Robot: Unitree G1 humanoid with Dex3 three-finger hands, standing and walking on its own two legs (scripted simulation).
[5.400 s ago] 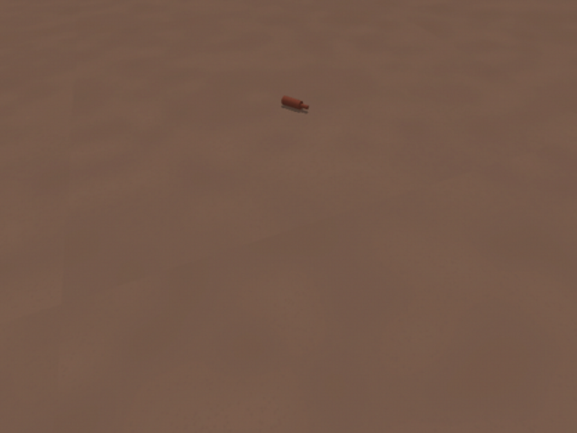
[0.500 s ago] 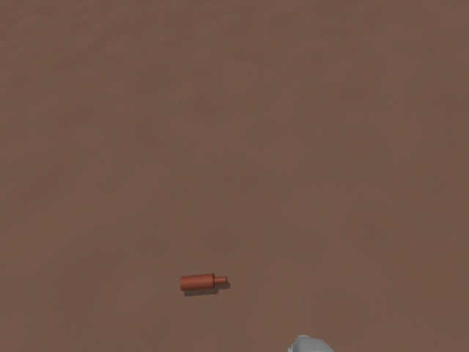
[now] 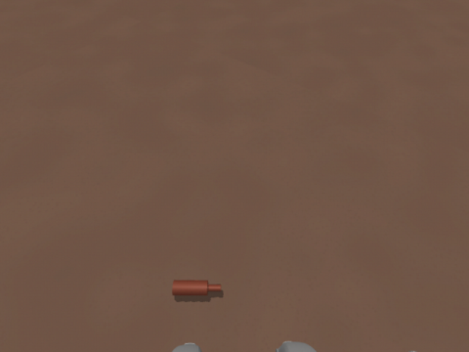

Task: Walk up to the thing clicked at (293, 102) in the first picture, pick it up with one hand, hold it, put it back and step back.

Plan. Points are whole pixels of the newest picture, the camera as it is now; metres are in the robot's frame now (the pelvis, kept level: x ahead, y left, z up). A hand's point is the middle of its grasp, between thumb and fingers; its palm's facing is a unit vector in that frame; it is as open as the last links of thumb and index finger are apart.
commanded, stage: walk up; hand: left
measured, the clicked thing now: (197, 287) +0.44 +0.16 -0.72
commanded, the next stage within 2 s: none
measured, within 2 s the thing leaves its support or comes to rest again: neither
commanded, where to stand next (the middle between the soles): +0.07 -0.07 m, yaw +0 degrees
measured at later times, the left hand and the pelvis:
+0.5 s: hand out of the picture +0.08 +0.25 -0.14, palm faces -0.01 -0.94 -0.35, open 7.4 cm; pelvis -0.01 -0.01 +0.01, yaw +0 degrees
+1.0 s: hand out of the picture +0.10 +0.25 -0.13, palm faces +0.02 -0.95 -0.32, open 7.4 cm; pelvis +0.01 -0.01 +0.02, yaw +1 degrees
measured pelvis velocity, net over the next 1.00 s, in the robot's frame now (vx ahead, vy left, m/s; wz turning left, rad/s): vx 0.01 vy -0.01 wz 0.02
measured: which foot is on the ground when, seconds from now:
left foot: down 0.00-1.00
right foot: up 0.00-0.10, down 0.12-1.00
